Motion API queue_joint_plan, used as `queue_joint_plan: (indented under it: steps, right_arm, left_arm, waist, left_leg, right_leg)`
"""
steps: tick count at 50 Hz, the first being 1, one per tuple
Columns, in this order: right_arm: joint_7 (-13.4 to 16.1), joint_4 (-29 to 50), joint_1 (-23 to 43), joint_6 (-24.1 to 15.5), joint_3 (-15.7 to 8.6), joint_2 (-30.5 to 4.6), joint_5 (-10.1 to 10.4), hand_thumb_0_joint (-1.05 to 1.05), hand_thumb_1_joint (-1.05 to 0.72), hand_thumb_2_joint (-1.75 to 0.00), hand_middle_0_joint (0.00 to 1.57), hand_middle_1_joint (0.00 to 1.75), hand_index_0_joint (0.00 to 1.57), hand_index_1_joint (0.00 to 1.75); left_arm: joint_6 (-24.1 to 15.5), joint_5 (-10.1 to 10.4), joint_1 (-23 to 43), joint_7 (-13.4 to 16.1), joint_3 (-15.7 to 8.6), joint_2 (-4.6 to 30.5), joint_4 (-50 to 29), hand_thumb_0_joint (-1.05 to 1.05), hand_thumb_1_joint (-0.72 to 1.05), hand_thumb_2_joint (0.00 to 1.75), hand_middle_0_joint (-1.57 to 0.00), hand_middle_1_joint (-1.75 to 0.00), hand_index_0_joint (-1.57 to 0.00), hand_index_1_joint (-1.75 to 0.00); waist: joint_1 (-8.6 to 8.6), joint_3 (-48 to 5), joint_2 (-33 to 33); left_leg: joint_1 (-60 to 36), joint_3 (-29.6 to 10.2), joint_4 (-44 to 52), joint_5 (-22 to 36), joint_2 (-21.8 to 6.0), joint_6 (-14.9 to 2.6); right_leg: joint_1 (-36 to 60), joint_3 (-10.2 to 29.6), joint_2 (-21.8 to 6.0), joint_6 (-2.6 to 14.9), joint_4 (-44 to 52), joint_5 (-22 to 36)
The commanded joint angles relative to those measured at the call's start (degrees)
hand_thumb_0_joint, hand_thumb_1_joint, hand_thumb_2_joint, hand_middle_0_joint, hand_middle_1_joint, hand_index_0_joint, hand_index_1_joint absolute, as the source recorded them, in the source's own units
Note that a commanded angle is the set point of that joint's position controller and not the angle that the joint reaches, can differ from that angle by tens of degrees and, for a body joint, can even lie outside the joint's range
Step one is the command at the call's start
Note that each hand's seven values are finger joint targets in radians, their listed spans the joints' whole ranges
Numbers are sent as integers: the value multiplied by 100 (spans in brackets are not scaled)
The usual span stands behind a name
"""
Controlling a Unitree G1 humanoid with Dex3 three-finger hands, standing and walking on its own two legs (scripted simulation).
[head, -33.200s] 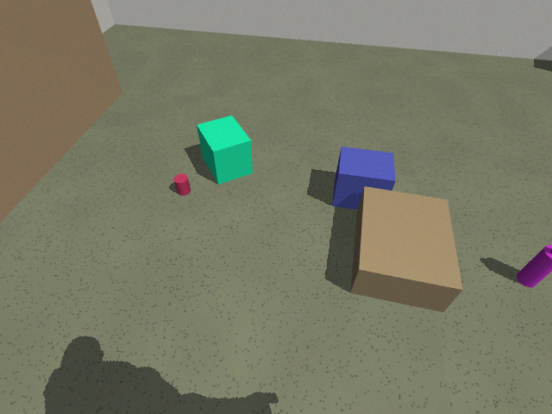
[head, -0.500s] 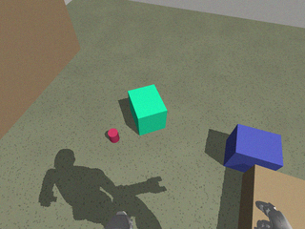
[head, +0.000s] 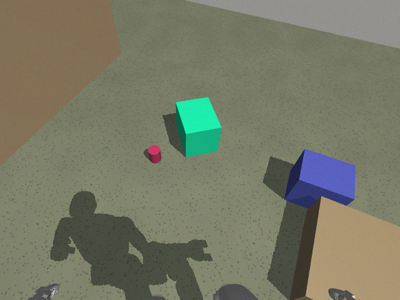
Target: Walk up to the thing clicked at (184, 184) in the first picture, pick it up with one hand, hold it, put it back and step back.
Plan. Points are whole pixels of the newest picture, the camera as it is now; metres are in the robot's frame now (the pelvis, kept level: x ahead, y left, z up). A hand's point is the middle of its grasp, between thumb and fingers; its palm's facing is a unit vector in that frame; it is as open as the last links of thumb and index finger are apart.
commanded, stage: step back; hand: left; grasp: from above
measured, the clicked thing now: (154, 154) +0.93 +0.23 -0.72
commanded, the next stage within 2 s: stand in 1.34 s
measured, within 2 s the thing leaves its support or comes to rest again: neither
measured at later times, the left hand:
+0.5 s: hand out of the picture -0.09 +0.27 -0.13, palm faces +0.10 -0.88 -0.46, open 7.3 cm
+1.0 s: hand out of the picture -0.09 +0.24 -0.14, palm faces +0.10 -0.92 -0.38, open 7.3 cm
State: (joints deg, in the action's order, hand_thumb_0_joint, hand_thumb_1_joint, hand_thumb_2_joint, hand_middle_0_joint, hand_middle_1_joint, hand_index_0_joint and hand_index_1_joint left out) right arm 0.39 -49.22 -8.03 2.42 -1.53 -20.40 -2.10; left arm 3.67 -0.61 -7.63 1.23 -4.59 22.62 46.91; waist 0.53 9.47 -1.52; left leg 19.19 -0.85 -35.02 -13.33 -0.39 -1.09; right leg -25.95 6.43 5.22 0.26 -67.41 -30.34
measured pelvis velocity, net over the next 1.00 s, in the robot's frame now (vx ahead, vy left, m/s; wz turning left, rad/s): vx -0.12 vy -0.03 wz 0.08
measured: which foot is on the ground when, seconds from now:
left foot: down 0.00-0.16, up 0.18-0.48, down 0.50-0.78, up 0.80-1.00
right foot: up 0.00-0.12, down 0.14-1.00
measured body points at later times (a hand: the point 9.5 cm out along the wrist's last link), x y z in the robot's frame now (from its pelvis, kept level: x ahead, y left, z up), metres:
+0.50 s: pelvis -0.14 -0.03 +0.00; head -0.13 -0.05 +0.45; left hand -0.10 +0.31 -0.10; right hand -0.08 -0.35 -0.14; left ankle -0.17 +0.11 -0.72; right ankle -0.10 -0.13 -0.73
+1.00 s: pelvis -0.12 -0.03 +0.00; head -0.10 -0.04 +0.45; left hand -0.10 +0.28 -0.11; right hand -0.01 -0.34 -0.13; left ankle -0.08 +0.12 -0.71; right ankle -0.10 -0.13 -0.73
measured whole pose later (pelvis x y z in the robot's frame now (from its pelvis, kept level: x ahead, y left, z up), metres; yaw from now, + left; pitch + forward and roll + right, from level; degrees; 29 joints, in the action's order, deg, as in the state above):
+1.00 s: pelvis -0.12 -0.03 +0.00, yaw +5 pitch -3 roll +0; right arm -0.8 -56.4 -11.0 0.5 -3.2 -22.7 -1.8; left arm -3.0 -1.9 -13.4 -0.4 -3.1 20.0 55.7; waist 2.0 4.9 1.8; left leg 21.9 -1.4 -43.7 -23.5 -2.0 -0.2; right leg -14.0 -3.4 -0.3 1.8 -34.6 -17.6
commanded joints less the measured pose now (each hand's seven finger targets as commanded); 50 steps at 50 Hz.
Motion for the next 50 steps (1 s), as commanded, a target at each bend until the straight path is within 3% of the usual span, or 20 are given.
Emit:
queue_joint_plan:
  steps: [1,6,7,8,9,12,18,20,22,25,26,27,28,30,34,37,39,40,45,50]
  right_arm:
    - [106,513,37,-120,-481,-1515,-32,0,-90,-90,20,30,20,30]
    - [61,520,279,69,-461,-1635,110,0,-90,-90,20,30,20,30]
    - [38,537,227,65,-368,-1325,130,0,-90,-90,20,30,20,30]
    - [96,743,506,24,-321,-1045,170,0,-90,-90,20,30,20,30]
    - [171,740,631,77,-461,-1292,108,0,-90,-90,20,30,20,30]
    - [122,276,-84,56,-430,-1306,174,0,-90,-90,20,30,20,30]
    - [2,155,-14,-64,-454,-1400,26,0,-90,-90,20,30,20,30]
    - [-61,150,114,-118,-424,-1352,-27,0,-90,-90,20,30,20,30]
    - [-102,-53,-137,-191,-423,-1299,-16,0,-90,-90,20,30,20,30]
    - [-104,-519,-916,-301,-512,-1197,-6,0,-90,-90,20,30,20,30]
    - [-85,-490,-954,-344,-608,-1542,-54,0,-90,-90,20,30,20,30]
    - [-71,-392,-779,-360,-644,-2030,-92,0,-90,-90,20,30,20,30]
    - [-82,-283,-527,-394,-686,-2167,-10,0,-90,-90,20,30,20,30]
    - [-35,-216,-89,-498,-456,-1529,-57,0,-90,-90,20,30,20,30]
    - [-87,-225,-137,-427,-551,-1661,-71,0,-90,-90,20,30,20,30]
    - [-77,-174,-124,-286,-428,-1234,11,0,-90,-90,20,30,20,30]
    - [-20,-7,-56,-286,-313,-938,39,0,-90,-90,20,30,20,30]
    - [29,-78,-129,-295,-442,-1322,22,0,-90,-90,20,30,20,30]
    - [-56,-418,-582,-368,-407,-1158,38,0,-90,-90,20,30,20,30]
    - [-38,-494,-301,-312,-400,-986,24,0,-90,-90,20,30,20,30]
  left_arm:
    - [-168,-29,-299,14,-263,946,-308,0,90,90,-20,-30,-20,-30]
    - [-314,-86,-1057,16,-238,896,214,0,90,90,-20,-30,-20,-30]
    - [-352,-190,-1016,22,-351,1232,224,0,90,90,-20,-30,-20,-30]
    - [-310,-216,-786,17,-547,1995,65,0,90,90,-20,-30,-20,-30]
    - [-314,-237,-466,31,-597,2356,-168,0,90,90,-20,-30,-20,-30]
    - [-417,-190,468,93,-353,1441,-246,0,90,90,-20,-30,-20,-30]
    - [-545,-245,-377,31,-450,1438,-46,0,90,90,-20,-30,-20,-30]
    - [-552,-246,-567,7,-504,1584,28,0,90,90,-20,-30,-20,-30]
    - [-516,-208,-448,-42,-488,1621,62,0,90,90,-20,-30,-20,-30]
    - [-411,-210,-274,-107,-298,1295,31,0,90,90,-20,-30,-20,-30]
    - [-419,-185,-361,-128,-180,999,-10,0,90,90,-20,-30,-20,-30]
    - [-433,-69,123,-126,-191,954,10,0,90,90,-20,-30,-20,-30]
    - [-463,-112,347,-132,-318,1383,10,0,90,90,-20,-30,-20,-30]
    - [-535,-11,-53,-206,-215,1047,199,0,90,90,-20,-30,-20,-30]
    - [-586,-58,-324,-268,-243,1055,416,0,90,90,-20,-30,-20,-30]
    - [-691,-145,-931,-148,-306,1068,731,0,90,90,-20,-30,-20,-30]
    - [-762,-203,-1147,-71,-481,1870,666,0,90,90,-20,-30,-20,-30]
    - [-776,-188,-792,-75,-490,1980,483,0,90,90,-20,-30,-20,-30]
    - [-861,-103,-342,-51,-308,1395,422,0,90,90,-20,-30,-20,-30]
    - [-748,-12,-88,-24,-148,1349,399,0,90,90,-20,-30,-20,-30]
  waist:
    - [-126,-1042,1166]
    - [170,-1625,1248]
    - [127,-1396,591]
    - [351,-1052,-1298]
    - [537,-620,-1386]
    - [-266,-459,-178]
    - [351,-659,-603]
    - [466,-642,-814]
    - [331,-657,-932]
    - [-121,-790,-272]
    - [-157,-788,621]
    - [-343,-476,1460]
    - [-329,31,1003]
    - [8,-148,587]
    - [-105,-420,1290]
    - [263,-602,533]
    - [416,-583,-991]
    - [292,-281,-440]
    - [9,-638,-330]
    - [-83,-877,-619]
  left_leg:
    - [-977,-1260,968,1706,-1384,-1349]
    - [-623,-859,191,1227,-1027,-709]
    - [488,-759,-298,199,-586,-370]
    - [1568,-407,-1408,-1635,604,18]
    - [1166,-997,-2790,-2267,429,232]
    - [1091,-1154,-3360,-1143,669,129]
    - [1351,-709,-2050,-1274,195,351]
    - [1048,-548,-1115,-1704,53,293]
    - [297,-153,-179,-1997,4,167]
    - [-1505,229,1550,-771,275,-29]
    - [-2077,-1218,1873,-1808,-456,-285]
    - [-988,-3292,2497,-4086,-1781,-977]
    - [-99,-3458,2696,-4096,-2117,-1422]
    - [-600,-2069,2125,-2249,-1342,-961]
    - [-275,-1316,1859,-2140,-1106,-848]
    - [750,-651,351,-1838,-672,-464]
    - [1828,-217,-1892,-2211,290,-53]
    - [1548,-818,-2242,-2127,3,-34]
    - [634,-436,-1516,-1180,-290,99]
    - [-578,344,-13,-341,-132,74]
  right_leg:
    - [136,-208,-235,-189,1059,-78]
    - [1712,-810,-336,73,4495,1466]
    - [2111,131,-805,211,4485,1318]
    - [1550,2049,-2269,996,4977,1068]
    - [-17,3110,-3282,1822,5421,736]
    - [381,727,-1876,815,4507,1894]
    - [1730,1123,-1916,901,4892,-1182]
    - [1793,1296,-2136,1019,4973,-1356]
    - [1413,1049,-2169,1037,4980,-985]
    - [438,2,-1529,620,4101,-487]
    - [-584,-476,-1053,249,3282,-361]
    - [-966,-995,-474,9,2110,-309]
    - [-627,-377,-784,48,1485,-119]
    - [-406,-261,-785,101,1794,503]
    - [656,-819,-588,42,2769,508]
    - [2461,-753,-363,118,4195,1132]
    - [2213,2828,-2583,1024,5627,-966]
    - [1515,3171,-2998,1477,5576,-956]
    - [1247,836,-2086,1039,4810,2005]
    - [770,120,-1763,753,4092,3411]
